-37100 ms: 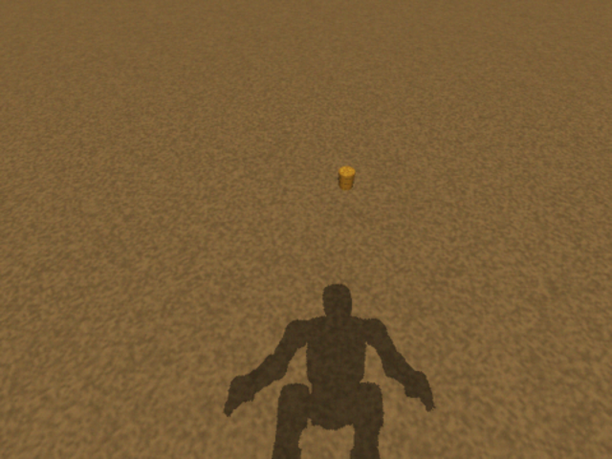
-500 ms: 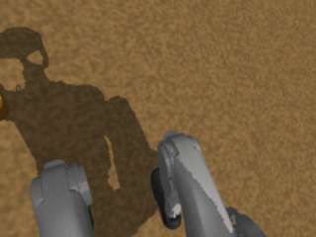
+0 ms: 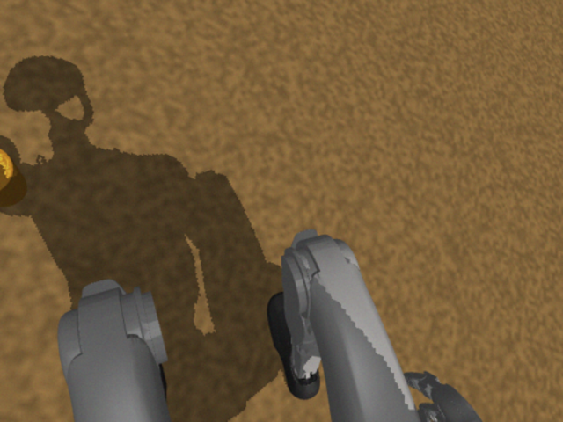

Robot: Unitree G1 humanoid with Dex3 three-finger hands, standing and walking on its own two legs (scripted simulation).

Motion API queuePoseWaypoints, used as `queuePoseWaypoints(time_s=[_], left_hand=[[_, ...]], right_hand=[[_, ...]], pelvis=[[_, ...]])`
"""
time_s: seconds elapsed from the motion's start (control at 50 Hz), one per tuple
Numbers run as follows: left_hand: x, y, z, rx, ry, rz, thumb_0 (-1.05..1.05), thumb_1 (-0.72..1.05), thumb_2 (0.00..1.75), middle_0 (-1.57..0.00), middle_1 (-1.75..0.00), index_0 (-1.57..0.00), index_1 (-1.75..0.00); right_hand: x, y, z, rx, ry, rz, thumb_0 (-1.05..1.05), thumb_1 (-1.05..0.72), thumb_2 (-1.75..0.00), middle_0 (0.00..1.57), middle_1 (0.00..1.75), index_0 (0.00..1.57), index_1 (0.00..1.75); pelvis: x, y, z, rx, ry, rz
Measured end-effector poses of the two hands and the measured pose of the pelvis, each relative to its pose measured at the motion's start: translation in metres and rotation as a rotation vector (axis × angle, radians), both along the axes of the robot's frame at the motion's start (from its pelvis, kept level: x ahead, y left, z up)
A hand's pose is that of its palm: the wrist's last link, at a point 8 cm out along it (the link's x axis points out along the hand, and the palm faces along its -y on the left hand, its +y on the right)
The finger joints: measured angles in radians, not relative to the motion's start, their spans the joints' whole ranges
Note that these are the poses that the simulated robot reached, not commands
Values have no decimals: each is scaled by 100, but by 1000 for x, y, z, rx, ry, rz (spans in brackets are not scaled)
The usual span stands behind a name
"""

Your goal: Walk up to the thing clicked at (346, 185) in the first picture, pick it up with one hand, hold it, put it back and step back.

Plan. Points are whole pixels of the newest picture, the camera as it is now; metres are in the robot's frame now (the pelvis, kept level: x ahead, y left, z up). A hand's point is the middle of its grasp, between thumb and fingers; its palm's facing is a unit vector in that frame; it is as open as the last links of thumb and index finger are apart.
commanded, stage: home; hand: left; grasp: from above
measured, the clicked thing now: out of the picture +0.51 +0.34 -0.29
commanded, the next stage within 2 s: none
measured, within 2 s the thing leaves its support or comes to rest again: neither
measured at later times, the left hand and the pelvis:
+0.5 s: hand out of the picture +0.43 +0.35 -0.04, palm faces -0.34 -0.44 -0.83, open 10.5 cm; pelvis +0.01 +0.00 +0.07, yaw +3 degrees
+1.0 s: hand out of the picture +0.29 +0.25 +0.17, palm faces +0.07 -0.91 -0.40, open 7.5 cm; pelvis +0.05 -0.01 +0.26, yaw +9 degrees
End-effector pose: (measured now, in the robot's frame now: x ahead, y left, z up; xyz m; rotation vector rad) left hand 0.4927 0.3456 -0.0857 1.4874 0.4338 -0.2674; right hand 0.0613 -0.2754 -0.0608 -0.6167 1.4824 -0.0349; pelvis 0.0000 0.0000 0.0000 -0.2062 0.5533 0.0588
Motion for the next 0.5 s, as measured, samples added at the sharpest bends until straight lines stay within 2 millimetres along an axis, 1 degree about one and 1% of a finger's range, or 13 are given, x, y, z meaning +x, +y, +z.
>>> queuePoseWaypoints(time_s=[0.06,0.1,0.18,0.26,0.32,0.38,0.44,0.5], left_hand=[[6,2,-4,20,-41,25,0,-46,96,-15,-96,-15,-96],[11,5,-2,36,-66,52,0,-46,95,-16,-96,-15,-96],[19,17,9,67,-77,120,0,-40,93,-19,-89,-18,-89],[17,28,25,62,-46,187,0,-30,88,-21,-76,-20,-77],[6,33,37,19,-4,223,0,-19,85,-22,-66,-20,-67],[-12,32,54,-69,19,246,0,-4,82,-22,-56,-20,-57],[-36,29,78,-177,6,268,0,14,79,-21,-47,-20,-48],[-62,27,104,-274,-14,308,0,33,79,-21,-39,-20,-40]], right_hand=[[-7,4,-7,12,0,-16,0,-91,-90,20,30,20,30],[-10,7,-11,23,-3,-31,0,-91,-89,20,30,20,30],[-14,14,-16,53,-7,-68,0,-90,-89,20,30,20,30],[-13,19,-14,84,-5,-100,0,-89,-89,20,30,20,30],[-9,21,-8,98,3,-114,0,-89,-89,20,30,20,30],[0,19,4,103,5,-119,0,-89,-89,21,30,20,30],[17,16,20,100,-24,-115,0,-89,-89,21,30,20,30],[44,14,38,98,-90,-100,0,-90,-89,21,30,20,30]], pelvis=[[1,0,-7,0,2,-3],[1,0,-10,0,8,-4],[4,1,-10,2,23,-4],[6,2,0,2,43,0],[8,3,13,4,58,5],[10,4,30,12,73,12],[12,5,50,20,82,19],[13,5,72,26,82,26]])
